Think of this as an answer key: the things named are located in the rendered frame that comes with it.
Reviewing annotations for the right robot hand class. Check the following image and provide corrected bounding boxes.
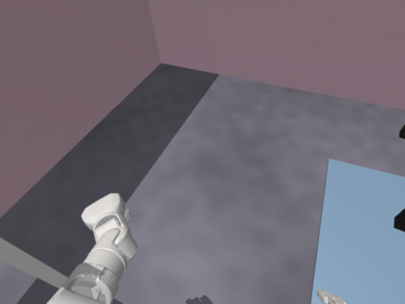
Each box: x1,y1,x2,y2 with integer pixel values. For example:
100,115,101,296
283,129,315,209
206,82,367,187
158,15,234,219
317,289,346,304

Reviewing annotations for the left robot arm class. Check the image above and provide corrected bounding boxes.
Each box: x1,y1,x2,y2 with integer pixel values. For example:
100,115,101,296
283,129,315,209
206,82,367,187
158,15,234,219
46,212,138,304

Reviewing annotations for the left robot hand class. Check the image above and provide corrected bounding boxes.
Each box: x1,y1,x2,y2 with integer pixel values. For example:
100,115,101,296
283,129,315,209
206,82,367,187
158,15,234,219
81,193,132,231

